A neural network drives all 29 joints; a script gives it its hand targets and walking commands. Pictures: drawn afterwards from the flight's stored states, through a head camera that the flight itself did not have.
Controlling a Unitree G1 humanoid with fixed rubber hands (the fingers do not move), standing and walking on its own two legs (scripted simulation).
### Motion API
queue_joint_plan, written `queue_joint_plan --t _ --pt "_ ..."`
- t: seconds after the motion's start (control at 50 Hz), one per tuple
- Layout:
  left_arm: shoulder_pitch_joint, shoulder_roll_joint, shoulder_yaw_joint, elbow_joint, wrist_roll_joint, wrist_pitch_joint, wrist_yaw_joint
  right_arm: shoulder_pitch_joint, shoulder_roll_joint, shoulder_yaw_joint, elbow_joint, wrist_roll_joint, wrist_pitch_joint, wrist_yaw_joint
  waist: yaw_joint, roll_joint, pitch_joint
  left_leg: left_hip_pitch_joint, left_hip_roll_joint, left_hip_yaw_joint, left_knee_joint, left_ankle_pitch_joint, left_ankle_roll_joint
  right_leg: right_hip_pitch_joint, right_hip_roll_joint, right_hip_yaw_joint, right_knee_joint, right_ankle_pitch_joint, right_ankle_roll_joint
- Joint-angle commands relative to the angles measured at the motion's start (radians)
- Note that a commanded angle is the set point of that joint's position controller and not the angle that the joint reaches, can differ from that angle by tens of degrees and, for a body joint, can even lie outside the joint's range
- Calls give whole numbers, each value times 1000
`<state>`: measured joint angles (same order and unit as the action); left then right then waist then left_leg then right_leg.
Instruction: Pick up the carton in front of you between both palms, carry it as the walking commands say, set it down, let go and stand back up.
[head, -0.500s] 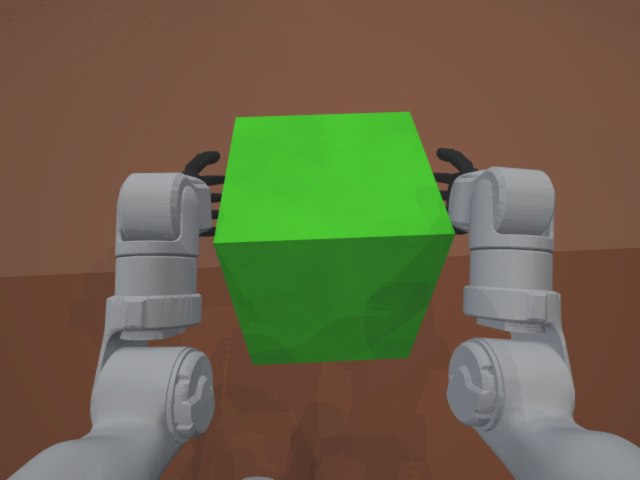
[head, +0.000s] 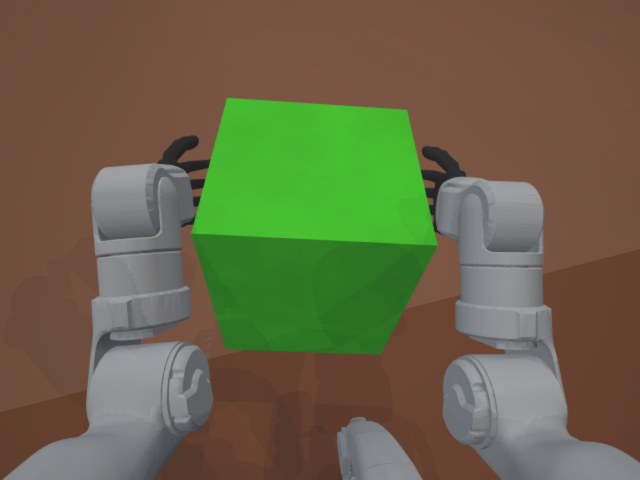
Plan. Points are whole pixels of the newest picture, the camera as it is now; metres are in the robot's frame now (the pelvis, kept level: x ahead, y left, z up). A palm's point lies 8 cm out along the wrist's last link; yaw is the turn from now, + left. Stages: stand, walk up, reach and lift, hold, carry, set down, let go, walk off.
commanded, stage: carry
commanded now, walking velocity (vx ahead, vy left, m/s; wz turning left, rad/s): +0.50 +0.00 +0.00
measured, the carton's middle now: (310, 237) +0.39 -0.03 +0.08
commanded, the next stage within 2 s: none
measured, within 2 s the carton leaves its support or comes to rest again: neither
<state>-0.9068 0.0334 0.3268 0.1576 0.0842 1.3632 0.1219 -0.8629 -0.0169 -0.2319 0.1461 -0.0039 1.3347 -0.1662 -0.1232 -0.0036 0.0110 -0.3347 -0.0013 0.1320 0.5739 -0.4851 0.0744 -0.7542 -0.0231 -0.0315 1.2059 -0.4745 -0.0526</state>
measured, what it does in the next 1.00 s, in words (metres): climbs: right foot 0.04 m higher, then left foot 0.05 m higher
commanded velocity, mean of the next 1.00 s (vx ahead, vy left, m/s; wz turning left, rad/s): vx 0.50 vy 0.00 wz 0.00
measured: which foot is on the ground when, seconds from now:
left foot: down 0.00-0.12, up 0.14-0.50, down 0.52-0.92, up 0.94-1.00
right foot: up 0.00-0.10, down 0.12-0.54, up 0.56-0.86, down 0.88-1.00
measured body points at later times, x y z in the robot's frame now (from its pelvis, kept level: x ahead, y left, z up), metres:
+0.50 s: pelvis +0.34 -0.02 +0.04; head +0.35 -0.02 +0.49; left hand +0.72 +0.17 +0.22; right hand +0.75 -0.14 +0.23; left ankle +0.49 +0.09 -0.64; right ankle +0.23 -0.11 -0.69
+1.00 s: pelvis +0.67 -0.03 +0.09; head +0.67 -0.04 +0.54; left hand +1.06 +0.14 +0.27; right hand +1.07 -0.17 +0.27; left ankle +0.57 +0.10 -0.54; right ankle +0.73 -0.10 -0.63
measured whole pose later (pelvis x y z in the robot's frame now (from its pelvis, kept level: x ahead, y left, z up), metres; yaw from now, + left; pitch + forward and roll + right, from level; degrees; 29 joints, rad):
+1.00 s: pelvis +0.67 -0.03 +0.09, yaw +1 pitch +3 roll +1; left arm -0.92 0.03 0.29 0.28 0.09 1.33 0.12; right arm -0.92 -0.04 -0.29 0.26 -0.05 1.35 -0.14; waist 0.04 0.01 -0.07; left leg -0.44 0.02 0.01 1.21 -0.44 0.03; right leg -0.43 0.00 -0.15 0.62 -0.24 -0.10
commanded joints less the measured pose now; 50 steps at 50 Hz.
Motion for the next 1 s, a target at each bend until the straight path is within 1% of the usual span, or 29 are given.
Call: queue_joint_plan --t 0.0,0.04,0.08,0.1,0.12,0.14,0.16,0.2,0.24,0.38,0.44,0.48,0.5,0.52,0.54,0.56,0.58,0.6,0.66,0.72,0.78,0.82,0.86,0.88,0.9,0.92,0.94,0.96,0.98 --pt "-702 -958 -513 -70 -324 -27 -155 -947 1125 568 -206 503 -18 253 49 119 -512 359 242 -272 -203 287 150 49 -33 -12 -281 64 -2" --pt "-680 -947 -520 -39 -320 -16 -159 -909 1100 555 -158 480 -7 253 74 152 -498 274 228 -188 -208 320 117 237 25 -122 -440 90 -6" --pt "-654 -955 -521 26 -321 -12 -173 -866 1087 539 -90 455 2 256 150 98 -535 162 200 -75 -16 590 69 576 113 -247 -572 180 -25" --pt "-632 -955 -514 73 -327 -14 -180 -848 1076 530 -52 433 6 258 193 33 -618 75 156 -10 178 688 16 837 92 -180 -598 167 -52" --pt "-617 -945 -510 101 -329 -20 -189 -845 1064 513 -22 412 11 262 215 -158 -730 -165 81 -4 466 389 -59 1076 -202 335 -716 -88 -164" --pt "-626 -971 -511 112 -345 -27 -197 -852 1055 492 4 386 14 266 244 -325 -669 -422 -72 -71 648 -85 -74 1144 -310 723 -884 -2 -268" --pt "-667 -999 -526 78 -377 -27 -205 -842 1070 478 34 365 10 265 223 -209 -590 -524 -27 -149 808 -80 -49 1116 -329 698 -846 147 -275" --pt "-803 -1094 -587 -33 -465 -35 -221 -798 1065 445 40 331 2 256 219 -9 -542 -567 18 -166 873 -19 -28 1016 -283 488 -745 453 -221" --pt "-917 -1144 -625 -119 -539 -43 -229 -779 1049 415 22 301 -2 234 193 -28 -543 -536 37 -165 806 35 -15 948 -247 371 -770 363 -158" --pt "-899 -1125 -613 -105 -571 -31 -232 -719 944 389 35 230 14 185 194 -74 -456 -502 74 -79 471 89 -24 847 -237 185 -887 289 -168" --pt "-846 -1115 -582 -16 -531 -28 -239 -698 959 391 99 230 17 197 167 -138 -407 -273 -8 61 240 86 -8 739 -207 55 -881 451 -115" --pt "-807 -1114 -555 48 -506 -31 -245 -686 996 392 154 244 7 211 62 -130 -486 87 -108 154 114 139 27 649 -176 -75 -642 826 -45" --pt "-795 -1114 -545 62 -489 -35 -247 -666 1010 389 174 260 -3 219 2 -73 -594 398 -85 59 98 138 57 512 -134 -110 -430 809 -1" --pt "-811 -1112 -527 54 -470 -38 -250 -685 1006 404 156 277 -18 226 -8 212 -741 656 223 -522 -38 -142 204 238 -39 -86 -78 478 71" --pt "-839 -1105 -542 31 -452 -40 -247 -734 1062 422 129 308 -28 232 -15 334 -661 655 303 -885 -242 40 281 23 121 -4 129 -65 66" --pt "-840 -1122 -534 28 -444 -43 -236 -809 1084 451 43 347 -27 238 17 217 -594 624 322 -811 -179 226 289 -76 74 81 285 -61 32" --pt "-814 -1093 -514 7 -421 -46 -224 -881 1126 493 -29 402 -31 245 14 73 -562 561 308 -705 -99 398 267 -101 43 94 321 -45 15" --pt "-790 -1073 -503 -6 -401 -45 -210 -945 1158 532 -97 451 -37 250 33 4 -542 496 291 -603 -70 453 222 -102 9 99 275 -19 3" --pt "-745 -1027 -489 -56 -365 -40 -176 -1017 1182 569 -213 523 -37 256 64 76 -567 442 260 -462 -129 265 155 -40 -16 69 85 2 -2" --pt "-738 -985 -503 -85 -344 -30 -159 -989 1150 567 -227 520 -23 252 43 102 -534 412 253 -343 -170 310 162 -4 -26 24 -196 16 4" --pt "-699 -955 -512 -57 -326 -14 -157 -920 1111 552 -177 487 -5 251 57 141 -517 311 220 -204 -188 341 108 216 18 -68 -482 160 8" --pt "-682 -958 -519 -8 -326 -7 -168 -886 1094 540 -116 460 3 255 91 139 -506 275 212 -151 -143 437 76 372 49 -136 -583 249 6" --pt "-673 -973 -518 50 -342 -6 -186 -845 1081 524 -43 420 5 257 168 91 -572 213 161 -40 126 694 22 684 88 -204 -704 288 -7" --pt "-663 -982 -515 75 -361 -7 -200 -833 1057 511 -18 395 2 258 215 52 -607 53 138 -39 317 543 0 875 -8 -101 -695 212 1" --pt "-659 -971 -517 98 -365 -18 -210 -804 1064 491 18 379 10 262 185 -265 -606 -276 -7 -19 572 199 -62 1011 -260 439 -807 184 -117" --pt "-665 -995 -505 129 -381 -14 -222 -815 1041 466 51 357 12 260 187 -251 -547 -430 -44 -113 728 -1 -56 1047 -335 607 -854 361 -186" --pt "-698 -1025 -507 114 -400 -19 -233 -808 1050 449 73 337 12 256 185 -189 -535 -476 -14 -145 813 -9 -38 1029 -341 555 -808 479 -225" --pt "-738 -1063 -519 83 -425 -24 -243 -801 1056 441 86 328 7 252 178 -83 -494 -487 22 -152 783 26 -34 976 -313 443 -791 610 -200" --pt "-795 -1092 -540 37 -456 -32 -250 -798 1071 434 79 328 1 247 173 -49 -478 -495 44 -156 725 60 -36 937 -299 394 -803 580 -172"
